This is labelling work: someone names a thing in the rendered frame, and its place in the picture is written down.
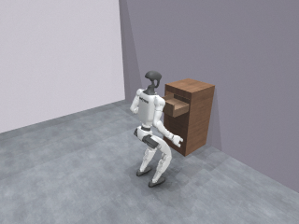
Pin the robot right upper arm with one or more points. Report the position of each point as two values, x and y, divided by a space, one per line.
158 110

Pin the robot left upper arm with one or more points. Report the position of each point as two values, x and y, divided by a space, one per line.
135 102

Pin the robot left foot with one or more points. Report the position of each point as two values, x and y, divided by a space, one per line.
147 169

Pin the robot right hand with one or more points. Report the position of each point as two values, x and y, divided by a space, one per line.
176 140

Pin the robot right forearm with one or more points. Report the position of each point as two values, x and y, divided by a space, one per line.
161 129

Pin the robot head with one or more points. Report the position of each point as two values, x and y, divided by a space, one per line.
152 75

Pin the cabinet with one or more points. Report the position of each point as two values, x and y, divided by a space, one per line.
191 126

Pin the drawer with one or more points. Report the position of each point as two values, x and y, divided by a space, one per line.
175 105

